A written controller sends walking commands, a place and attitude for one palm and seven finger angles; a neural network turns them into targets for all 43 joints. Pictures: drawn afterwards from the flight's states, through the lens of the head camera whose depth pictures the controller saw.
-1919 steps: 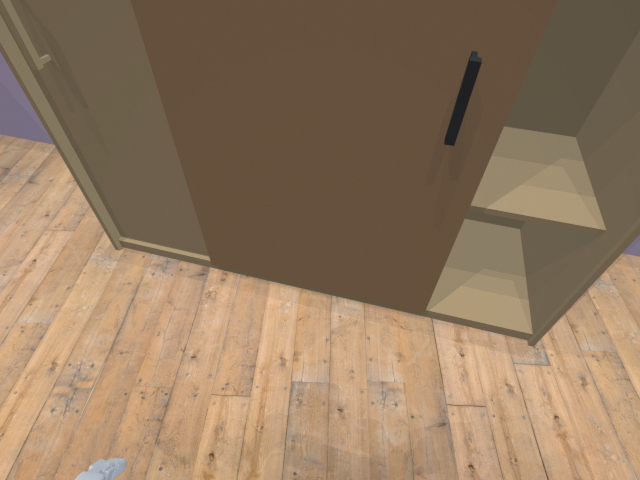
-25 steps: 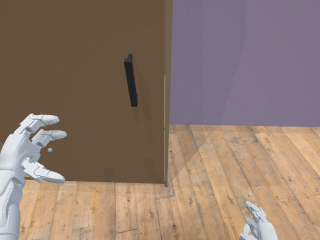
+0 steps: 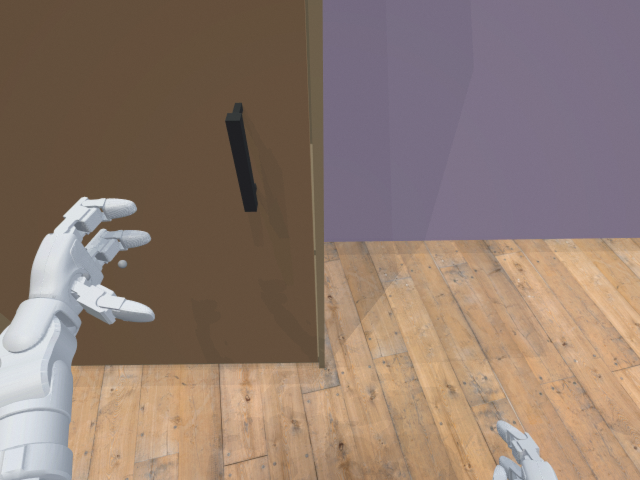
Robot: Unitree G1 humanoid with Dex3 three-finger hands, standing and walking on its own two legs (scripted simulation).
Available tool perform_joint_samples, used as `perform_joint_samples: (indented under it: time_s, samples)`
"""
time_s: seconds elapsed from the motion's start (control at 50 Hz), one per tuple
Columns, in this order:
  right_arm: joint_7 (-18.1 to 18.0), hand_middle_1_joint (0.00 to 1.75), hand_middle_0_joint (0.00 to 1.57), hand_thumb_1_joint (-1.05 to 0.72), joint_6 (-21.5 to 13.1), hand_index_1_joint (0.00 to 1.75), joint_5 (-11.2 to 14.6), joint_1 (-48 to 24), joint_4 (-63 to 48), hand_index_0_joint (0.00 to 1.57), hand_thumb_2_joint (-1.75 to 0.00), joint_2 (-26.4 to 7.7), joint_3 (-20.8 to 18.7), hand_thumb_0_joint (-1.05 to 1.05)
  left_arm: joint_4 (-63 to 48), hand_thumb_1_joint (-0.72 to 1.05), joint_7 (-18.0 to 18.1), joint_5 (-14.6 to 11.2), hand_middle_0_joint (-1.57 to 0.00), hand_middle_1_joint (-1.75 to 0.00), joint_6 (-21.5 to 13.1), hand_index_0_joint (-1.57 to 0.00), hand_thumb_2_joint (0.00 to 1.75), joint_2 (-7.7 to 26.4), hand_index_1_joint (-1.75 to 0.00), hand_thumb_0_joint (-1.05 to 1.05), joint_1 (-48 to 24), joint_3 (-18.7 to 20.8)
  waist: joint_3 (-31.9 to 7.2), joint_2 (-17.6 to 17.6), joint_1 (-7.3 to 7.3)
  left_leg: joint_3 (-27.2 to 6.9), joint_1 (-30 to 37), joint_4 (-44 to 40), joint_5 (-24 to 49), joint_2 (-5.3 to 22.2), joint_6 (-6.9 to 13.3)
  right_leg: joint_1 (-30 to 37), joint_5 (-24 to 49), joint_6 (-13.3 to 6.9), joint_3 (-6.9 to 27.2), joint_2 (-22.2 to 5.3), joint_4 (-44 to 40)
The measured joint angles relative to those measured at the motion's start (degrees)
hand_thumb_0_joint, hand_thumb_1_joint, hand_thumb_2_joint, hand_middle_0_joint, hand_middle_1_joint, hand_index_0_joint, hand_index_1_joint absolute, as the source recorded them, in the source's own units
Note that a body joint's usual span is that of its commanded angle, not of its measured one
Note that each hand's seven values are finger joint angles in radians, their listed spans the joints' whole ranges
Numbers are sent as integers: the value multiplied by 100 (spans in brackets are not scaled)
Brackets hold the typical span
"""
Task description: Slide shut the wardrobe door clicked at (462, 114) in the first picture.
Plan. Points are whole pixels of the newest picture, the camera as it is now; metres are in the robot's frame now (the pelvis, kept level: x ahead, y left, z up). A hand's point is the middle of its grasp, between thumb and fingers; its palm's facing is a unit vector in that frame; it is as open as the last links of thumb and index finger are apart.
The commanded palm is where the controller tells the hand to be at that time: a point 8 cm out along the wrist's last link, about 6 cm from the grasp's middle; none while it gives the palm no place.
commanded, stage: move the hooked fingers beside the handle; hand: left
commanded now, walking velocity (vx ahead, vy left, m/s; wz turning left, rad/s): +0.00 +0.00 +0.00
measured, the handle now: (244, 159) +0.56 +0.15 +0.10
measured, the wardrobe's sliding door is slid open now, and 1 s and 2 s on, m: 0.00 0.00 0.00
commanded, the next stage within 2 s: feel for the door with the fingertips in 1.88 s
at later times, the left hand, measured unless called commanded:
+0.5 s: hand (161, 223) +0.40 +0.23 +0.12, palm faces +0.07 -1.00 -0.01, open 14.0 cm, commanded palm +0.38 +0.28 +0.12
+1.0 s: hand (203, 189) +0.47 +0.19 +0.11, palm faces +0.06 -1.00 +0.00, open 14.0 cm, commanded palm +0.45 +0.25 +0.11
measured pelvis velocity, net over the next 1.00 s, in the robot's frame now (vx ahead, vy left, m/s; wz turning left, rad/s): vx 0.00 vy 0.01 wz -0.03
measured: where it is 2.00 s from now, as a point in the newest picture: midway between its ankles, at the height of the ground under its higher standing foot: outside the picture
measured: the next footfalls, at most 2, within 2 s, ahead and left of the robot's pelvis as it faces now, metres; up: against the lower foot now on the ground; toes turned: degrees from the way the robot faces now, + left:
none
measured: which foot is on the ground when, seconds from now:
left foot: down 0.00-1.00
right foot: down 0.00-1.00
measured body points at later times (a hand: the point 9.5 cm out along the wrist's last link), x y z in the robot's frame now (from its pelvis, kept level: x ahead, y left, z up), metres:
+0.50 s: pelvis +0.00 +0.01 +0.00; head +0.03 +0.01 +0.45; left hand +0.39 +0.28 +0.12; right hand +0.11 -0.25 -0.11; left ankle +0.04 +0.11 -0.73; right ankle -0.02 -0.10 -0.73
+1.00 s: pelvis +0.00 +0.01 -0.01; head +0.06 +0.01 +0.44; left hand +0.47 +0.25 +0.11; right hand +0.04 -0.26 -0.13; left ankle +0.04 +0.11 -0.73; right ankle -0.02 -0.10 -0.73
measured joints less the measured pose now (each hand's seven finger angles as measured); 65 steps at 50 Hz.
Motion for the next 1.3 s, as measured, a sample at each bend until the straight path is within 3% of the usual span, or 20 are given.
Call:
perform_joint_samples:
  time_s: [0.68, 1.14, 1.3]
  samples:
    - [194, 30, 20, -91, 698, 30, -71, 273, 177, 20, -90, 17, -67, 1, 2094, -50, 786, 562, -30, -120, -533, -30, 30, -114, -120, -1, -2143, -448, -26, -85, -285, 69, -548, 291, -124, -30, 94, -546, -79, 88, 72, -48, 255]
    - [393, 30, 20, -91, 1059, 30, -236, 637, 270, 20, -90, -7, -132, 1, 3913, -50, 1080, 1009, -30, -120, -1067, -30, 30, 301, -120, -1, -3692, -87, -126, -100, -664, 109, -1312, 702, -283, 102, 50, -1342, -206, 40, 130, 59, 659]
    - [421, 30, 20, -91, 1222, 30, -236, 821, 147, 20, -90, -15, -154, 1, 3891, -50, 925, 1032, -30, -120, -1105, -30, 30, 515, -120, -1, -3568, 171, -200, -104, -739, 180, -1391, 719, -339, 179, 27, -1455, -215, 17, 213, 129, 660]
